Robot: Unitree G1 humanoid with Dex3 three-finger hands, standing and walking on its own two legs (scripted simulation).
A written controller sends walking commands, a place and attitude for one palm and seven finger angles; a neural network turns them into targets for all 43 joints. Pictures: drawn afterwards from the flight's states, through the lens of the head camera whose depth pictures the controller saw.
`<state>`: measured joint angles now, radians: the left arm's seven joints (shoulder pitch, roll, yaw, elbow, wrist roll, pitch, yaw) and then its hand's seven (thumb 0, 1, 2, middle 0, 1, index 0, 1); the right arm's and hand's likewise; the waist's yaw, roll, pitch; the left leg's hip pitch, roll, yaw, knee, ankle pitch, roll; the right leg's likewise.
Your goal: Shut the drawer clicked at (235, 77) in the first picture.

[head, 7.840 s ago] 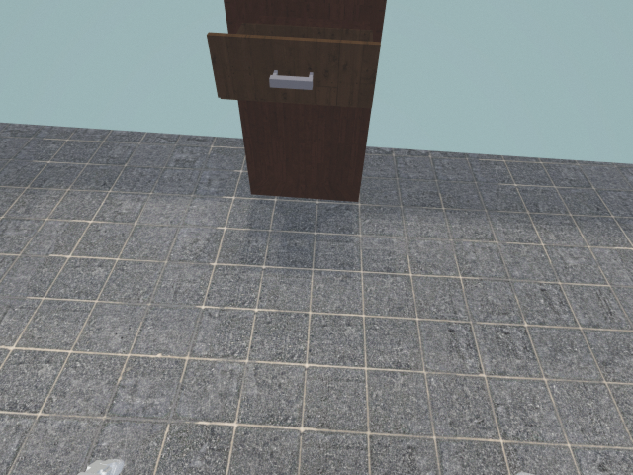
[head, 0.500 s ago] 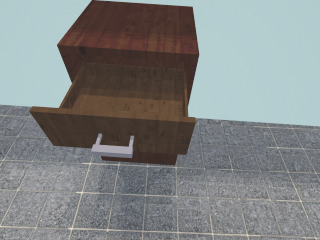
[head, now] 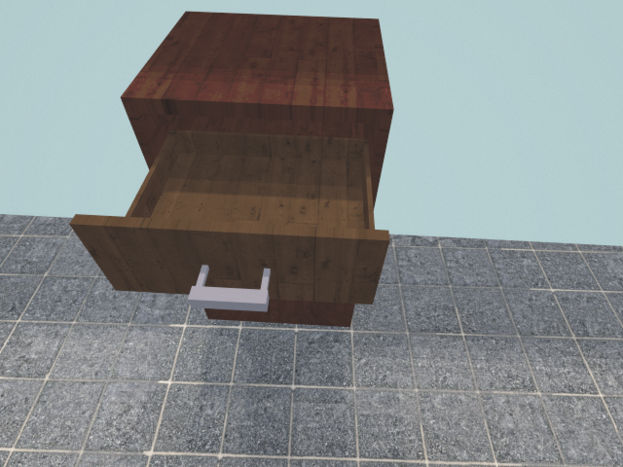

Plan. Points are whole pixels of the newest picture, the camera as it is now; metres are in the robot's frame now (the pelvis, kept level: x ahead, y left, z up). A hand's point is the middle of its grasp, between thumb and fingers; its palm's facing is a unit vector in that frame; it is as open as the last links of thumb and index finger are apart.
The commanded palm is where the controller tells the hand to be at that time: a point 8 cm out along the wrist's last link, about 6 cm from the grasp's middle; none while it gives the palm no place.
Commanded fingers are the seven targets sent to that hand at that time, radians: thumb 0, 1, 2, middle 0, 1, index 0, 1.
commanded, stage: shuffle to correct the standing spot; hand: left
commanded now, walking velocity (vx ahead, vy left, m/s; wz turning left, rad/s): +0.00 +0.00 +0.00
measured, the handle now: (232, 286) +0.38 +0.15 -0.03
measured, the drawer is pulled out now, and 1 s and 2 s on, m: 0.29 0.29 0.29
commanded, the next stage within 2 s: come to a stop and stand still in 0.40 s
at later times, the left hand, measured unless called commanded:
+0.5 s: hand out of the picture +0.01 +0.13 -0.18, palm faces +0.03 -0.98 -0.17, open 7.3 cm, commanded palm none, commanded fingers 0.00 0.90 0.90 -0.20 -0.30 -0.20 -0.30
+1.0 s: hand out of the picture +0.10 +0.16 -0.16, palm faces +0.03 -0.96 -0.28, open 7.3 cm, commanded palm none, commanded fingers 0.00 0.90 0.90 -0.20 -0.30 -0.20 -0.30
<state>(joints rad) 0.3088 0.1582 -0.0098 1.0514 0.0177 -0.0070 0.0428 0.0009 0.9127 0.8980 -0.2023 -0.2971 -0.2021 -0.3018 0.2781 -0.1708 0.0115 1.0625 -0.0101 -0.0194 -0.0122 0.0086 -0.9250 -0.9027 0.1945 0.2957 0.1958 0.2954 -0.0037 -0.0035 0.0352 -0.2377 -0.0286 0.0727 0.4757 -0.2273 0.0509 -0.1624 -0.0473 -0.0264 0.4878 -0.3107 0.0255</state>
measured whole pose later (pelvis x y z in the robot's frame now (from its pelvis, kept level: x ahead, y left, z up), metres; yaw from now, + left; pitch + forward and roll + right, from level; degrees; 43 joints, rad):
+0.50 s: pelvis +0.05 -0.03 -0.01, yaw +0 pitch +1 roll +0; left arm 0.38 0.13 0.00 1.11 0.02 -0.02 0.03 0.00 0.91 0.90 -0.20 -0.30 -0.20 -0.30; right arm 0.30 -0.13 0.00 1.12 -0.01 -0.02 -0.02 0.00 -0.92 -0.90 0.20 0.30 0.20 0.30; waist -0.01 -0.01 0.03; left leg -0.24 0.03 0.05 0.60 -0.36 0.01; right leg -0.13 0.00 -0.05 0.54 -0.42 -0.03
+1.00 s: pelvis +0.08 -0.04 +0.01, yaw -1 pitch +2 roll +1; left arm 0.28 0.19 0.03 1.01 0.02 0.00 0.06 0.01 0.92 0.90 -0.20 -0.30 -0.20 -0.30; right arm 0.21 -0.15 -0.02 1.04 0.00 -0.01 -0.04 0.00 -0.92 -0.90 0.20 0.30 0.20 0.30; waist 0.00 -0.01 0.05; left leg -0.17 0.02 0.12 0.48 -0.24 0.00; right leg -0.12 -0.02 -0.06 0.54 -0.31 -0.01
